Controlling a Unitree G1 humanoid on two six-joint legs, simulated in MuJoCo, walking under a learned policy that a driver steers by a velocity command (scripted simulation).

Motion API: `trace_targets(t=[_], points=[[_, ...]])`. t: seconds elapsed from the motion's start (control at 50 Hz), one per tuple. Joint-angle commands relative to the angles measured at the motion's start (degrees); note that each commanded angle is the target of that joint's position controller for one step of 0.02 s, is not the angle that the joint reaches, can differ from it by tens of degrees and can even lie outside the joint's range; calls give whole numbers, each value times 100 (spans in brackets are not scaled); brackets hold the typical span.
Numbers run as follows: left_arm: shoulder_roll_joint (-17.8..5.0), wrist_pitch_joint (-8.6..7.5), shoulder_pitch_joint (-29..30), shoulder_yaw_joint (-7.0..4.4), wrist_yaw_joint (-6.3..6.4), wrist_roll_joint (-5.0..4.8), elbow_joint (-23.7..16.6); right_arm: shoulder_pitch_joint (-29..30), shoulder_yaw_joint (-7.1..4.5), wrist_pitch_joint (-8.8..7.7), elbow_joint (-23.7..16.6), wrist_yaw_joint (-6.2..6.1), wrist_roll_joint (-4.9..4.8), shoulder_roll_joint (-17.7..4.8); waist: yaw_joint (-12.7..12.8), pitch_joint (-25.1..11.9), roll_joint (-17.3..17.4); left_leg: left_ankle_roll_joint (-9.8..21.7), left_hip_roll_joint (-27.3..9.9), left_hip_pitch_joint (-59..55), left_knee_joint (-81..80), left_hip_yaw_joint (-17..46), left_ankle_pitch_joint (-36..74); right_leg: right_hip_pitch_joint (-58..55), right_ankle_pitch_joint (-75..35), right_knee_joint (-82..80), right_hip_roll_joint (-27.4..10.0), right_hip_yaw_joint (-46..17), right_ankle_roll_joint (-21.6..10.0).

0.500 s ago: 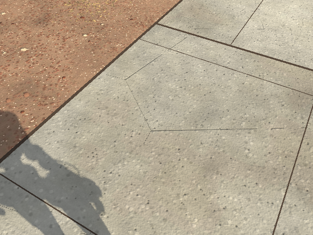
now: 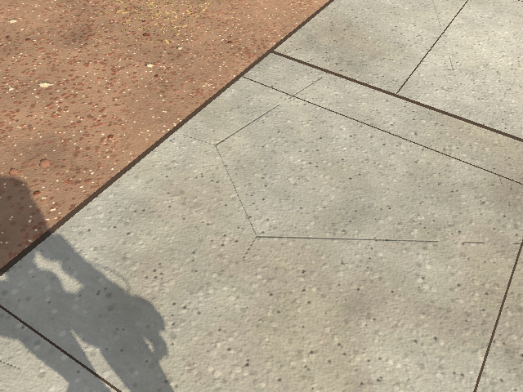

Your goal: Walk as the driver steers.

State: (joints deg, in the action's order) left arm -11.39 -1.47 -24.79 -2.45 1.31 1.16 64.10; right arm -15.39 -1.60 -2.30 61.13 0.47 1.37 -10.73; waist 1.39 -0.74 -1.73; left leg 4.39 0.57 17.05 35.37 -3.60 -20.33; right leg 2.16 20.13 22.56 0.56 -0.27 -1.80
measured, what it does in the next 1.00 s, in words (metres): walks ahead, turning right: right foot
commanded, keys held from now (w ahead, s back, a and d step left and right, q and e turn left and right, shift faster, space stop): w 0.14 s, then w+e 0.86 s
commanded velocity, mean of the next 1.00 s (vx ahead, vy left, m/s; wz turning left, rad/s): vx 0.46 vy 0.00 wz -0.38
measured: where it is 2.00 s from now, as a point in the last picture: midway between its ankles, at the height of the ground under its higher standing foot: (384, 262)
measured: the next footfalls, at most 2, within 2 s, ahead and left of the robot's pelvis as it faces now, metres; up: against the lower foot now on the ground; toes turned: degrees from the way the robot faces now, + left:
right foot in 0.52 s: +0.40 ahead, -0.06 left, +0.00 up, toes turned -14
left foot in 1.06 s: +0.77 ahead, -0.02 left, +0.00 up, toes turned -30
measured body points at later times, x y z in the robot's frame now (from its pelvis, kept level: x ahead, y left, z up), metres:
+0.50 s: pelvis +0.24 +0.01 -0.02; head +0.27 +0.00 +0.43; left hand +0.44 +0.20 -0.15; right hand +0.11 -0.20 -0.17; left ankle +0.04 +0.10 -0.73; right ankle +0.36 -0.06 -0.73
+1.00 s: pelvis +0.52 -0.04 +0.00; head +0.55 -0.07 +0.44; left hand +0.56 +0.23 -0.13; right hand +0.65 -0.33 -0.10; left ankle +0.72 +0.02 -0.71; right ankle +0.36 -0.05 -0.74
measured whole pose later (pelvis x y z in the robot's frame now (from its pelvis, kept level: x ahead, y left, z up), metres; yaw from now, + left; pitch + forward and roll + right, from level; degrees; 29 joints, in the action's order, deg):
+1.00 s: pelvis +0.52 -0.04 +0.00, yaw -26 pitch +3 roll +0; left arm -13.8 -2.9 -26.8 -4.1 0.8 0.9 54.2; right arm 1.8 -0.9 -2.4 43.4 1.5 1.8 -13.3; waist 6.8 2.2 1.7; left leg -1.4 -2.3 35.1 36.0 1.3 -3.2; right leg -1.9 19.8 17.1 8.1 -11.2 -7.2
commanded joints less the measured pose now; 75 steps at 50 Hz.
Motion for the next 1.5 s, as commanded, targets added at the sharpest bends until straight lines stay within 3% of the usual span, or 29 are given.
trace_targets(t=[0.02, 0.04, 0.06, 0.08, 0.1, 0.14, 0.22, 0.38, 0.44, 0.48, 0.5, 0.52, 0.54, 0.56, 0.6, 0.62, 0.72, 0.84, 0.96, 1.0, 1.04, 1.06, 1.08, 1.1, 1.14, 1.16, 1.28, 1.4, 1.5], points=[[-701, -140, 342, -141, -21, -35, -267, -617, -131, -203, -56, 17, -77, -281, -571, 887, -248, 48, 219, -1204, -971, -180, 422, 1665, 302, -480, -1044, -931, -794], [-512, -205, 491, -80, -52, -16, -368, -1381, -242, -244, 149, -44, -36, -562, -897, 602, 402, 162, -286, -2324, -1453, 661, 27, 2385, -192, 692, -646, -386, -589], [-64, -261, 597, 41, -117, -52, -654, -2179, -405, -247, 264, -101, -10, -1213, -1084, 191, 1962, 670, -1765, -3123, -2545, 3163, -1527, 3514, 558, 2695, 158, 523, -259], [-545, -243, 832, -86, -137, 98, -765, -2244, -375, -166, 386, -97, -17, -1113, -945, 392, 1554, 1003, -2234, -2700, -2771, 4093, -1583, 3968, 1144, 3861, 135, 178, -340], [-525, -238, 1016, -102, -180, 120, -790, -1550, -298, -157, 151, -87, 14, -875, -596, 780, 714, 941, -2079, -2243, -2650, 3496, -1435, 4140, 631, 4293, -246, -90, -431], [-280, -292, 966, -61, -271, 54, -710, -875, -216, -241, -94, -75, -9, -654, -259, 813, 334, 698, -1614, -1683, -2806, 2472, -314, 3780, -305, 4102, -529, -143, -388], [-261, -115, 990, -94, -333, 54, -704, -1234, -95, -385, 95, -162, -29, -451, -134, 627, 508, 447, -1282, -1880, -2751, 1085, 2062, 3784, -794, 3923, -429, 23, -204], [-62, -72, 2682, 66, -382, 5, -1467, -1431, 6, -447, 161, -237, -24, -462, -312, 982, 619, 251, -1159, -1565, -2819, -249, 3941, 3228, -1799, 1647, -125, 792, -314], [-287, -93, 2295, -16, -338, 14, -1446, -1348, -49, -459, 155, -307, -42, -701, -33, 617, 687, 135, -1299, -2091, -1881, -562, 6268, 2498, -1512, 1354, 243, 1061, -657], [-514, -126, 1197, -151, -295, 29, -1135, -1169, -117, -383, 69, -347, -10, -880, 436, -12, 823, 127, -1404, -2185, -272, -674, 7083, 1490, -1076, 1283, 522, 1071, -948], [-670, -150, 460, -253, -275, 74, -908, -1059, -145, -348, -1, -316, -21, -942, 783, -363, 776, 113, -1339, -1780, 932, -730, 6393, 557, -1109, 858, 555, 896, -1137], [-1097, -134, -144, -417, -217, 145, -824, -964, -140, -349, -186, -248, -27, -877, 1049, -758, 290, 44, -1067, -703, 2759, -810, 4438, -511, -264, 528, -335, -379, -1477], [-1529, -40, 139, -535, -208, 86, -980, -1187, -102, -382, -513, -117, -118, -353, 500, -1247, -1229, -256, 356, 1658, 5132, -403, -811, -1923, -185, -261, -1958, -3872, -2485], [-1473, 7, 359, -517, -224, -57, -1001, -596, -159, -450, -736, -67, -57, -765, 531, -1091, -260, -116, 97, 2433, 5347, 654, -464, -1744, 199, -786, -1904, -4175, -2497], [-887, -35, 931, -370, -181, -55, -1046, -148, -167, -553, -921, -49, -78, -762, 94, 115, 568, -106, -465, 2314, 4316, 664, 357, -159, -613, -1096, -1656, -2902, -1990], [-735, -95, 1054, -315, -152, -54, -1060, -79, -174, -480, -969, -72, -5, -703, -112, 265, 683, -192, -605, 1926, 3879, 708, 380, 405, -1283, -1099, -1351, -2445, -1783], [-974, -297, 703, -316, -116, -118, -1047, 170, -136, -58, -1243, -23, 168, -524, -291, 314, 251, -609, -708, 1619, 2595, 459, 665, 1133, -2390, -1184, -719, -1533, -1555], [-997, -217, -128, -325, -118, -113, -1073, 1589, -127, -6, -1834, 50, 104, -646, 287, 324, -75, -751, -544, 2384, 1148, 385, 1908, 205, -2942, -995, -573, -1683, -1044], [-1081, -176, -520, -332, -30, -6, -1154, 2467, -25, -100, -2327, 103, 34, -690, 530, 360, -271, -599, -179, 2366, 112, 360, 1730, -640, -3803, -467, -700, -2021, -1097], [-1191, -187, -277, -360, 13, 3, -1259, 2146, -43, -161, -2335, 86, 1, -815, 270, 300, -360, -454, -58, 1544, -400, 425, 1541, -476, -4135, -209, -733, -2099, -929], [-1342, -251, 86, -388, -47, -18, -1379, 893, -171, -243, -1995, -19, -23, -1131, -322, -284, -262, -221, 205, -362, -833, 329, 1335, -8, -5097, 906, -453, -1940, -647], [-1274, -317, 209, -372, -115, -83, -1457, 9, -255, -322, -1840, -110, 41, -1367, -763, -839, -28, -16, -309, -1766, -992, 752, 1326, 668, -4364, 2083, -137, -1748, -525], [-714, -357, -16, -239, -135, -257, -1696, -767, -370, -315, -1859, -218, 214, -1878, -868, -1787, 875, 323, -1976, -3317, -1056, 2501, 523, 1842, -1729, 3817, 350, -1140, -365], [-778, -306, -468, -243, -111, -263, -1827, -504, -430, -216, -1847, -177, 163, -1988, -419, -2221, 1997, 890, -2765, -3666, -1742, 4824, 444, 2970, 1154, 4869, 803, -717, -321], [-1015, -159, 90, -269, -127, -7, -1642, 290, -231, -153, -1998, -122, 67, -956, -272, -483, 296, 703, -2190, -1970, -1937, 3300, -131, 3352, 181, 5064, 54, -622, -296], [-877, -130, 248, -254, -180, -1, -1695, 406, -179, -164, -1956, -112, 93, -802, -170, -101, 275, 545, -1910, -1417, -2147, 2603, 375, 3238, -30, 4800, -115, -559, -267], [-686, 133, 903, -202, -437, 101, -2083, -75, -223, -430, -1607, -39, -45, -897, -35, 171, 708, 502, -1621, -1009, -2621, 883, 2213, 3561, -661, 4368, -422, -347, -128], [-514, 77, 2126, -55, -585, 66, -2570, -358, -254, -405, -1441, -34, -33, -979, -236, 419, 679, 325, -1336, -1102, -2685, -302, 2744, 3511, -1936, 2534, -437, 133, -85], [-600, 76, 2728, -37, -624, 131, -2865, -802, -325, -284, -1253, -116, -30, -1252, -395, 525, 663, 196, -1610, -1901, -2289, -695, 3710, 3155, -1337, 1457, -242, 627, -395]])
